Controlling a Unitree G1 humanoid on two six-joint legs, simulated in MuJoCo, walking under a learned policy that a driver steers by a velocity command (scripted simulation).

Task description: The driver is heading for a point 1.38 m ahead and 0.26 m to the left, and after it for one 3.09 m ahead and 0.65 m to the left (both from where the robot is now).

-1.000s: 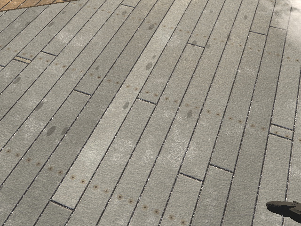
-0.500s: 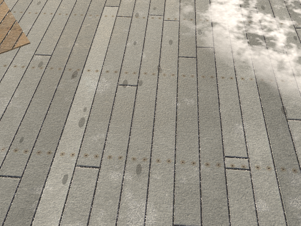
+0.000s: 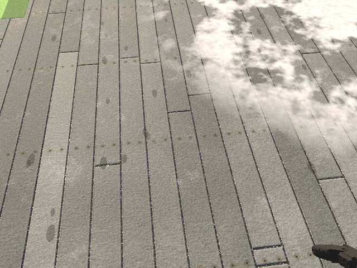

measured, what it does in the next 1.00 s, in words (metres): walks ahead, turning left: right foot, then left foot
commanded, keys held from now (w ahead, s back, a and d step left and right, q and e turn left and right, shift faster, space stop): w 0.14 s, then w+q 0.86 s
